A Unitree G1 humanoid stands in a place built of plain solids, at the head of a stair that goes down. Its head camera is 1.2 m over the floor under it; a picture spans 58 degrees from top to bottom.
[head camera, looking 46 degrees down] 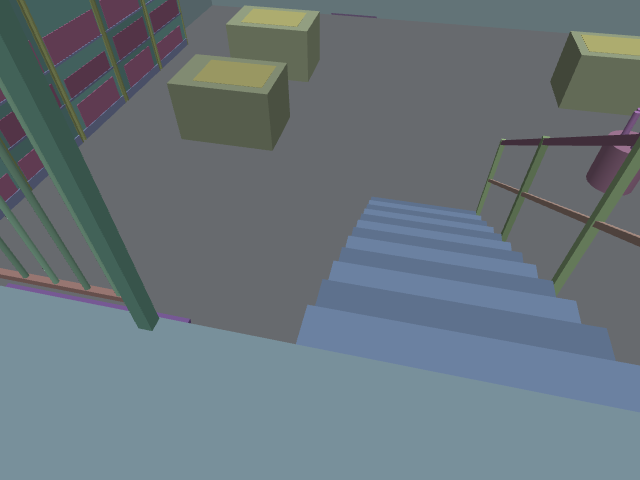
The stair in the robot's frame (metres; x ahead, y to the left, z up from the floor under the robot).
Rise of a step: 0.18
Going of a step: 0.28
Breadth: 1.22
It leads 13 degrees to the right of straight ahead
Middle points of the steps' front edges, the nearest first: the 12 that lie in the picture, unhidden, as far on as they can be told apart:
0.58 -0.49 0.00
0.85 -0.55 -0.18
1.13 -0.61 -0.36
1.40 -0.67 -0.54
1.67 -0.73 -0.72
1.94 -0.79 -0.90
2.22 -0.85 -1.09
2.49 -0.91 -1.27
2.76 -0.97 -1.45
3.03 -1.03 -1.63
3.31 -1.09 -1.81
3.58 -1.15 -1.99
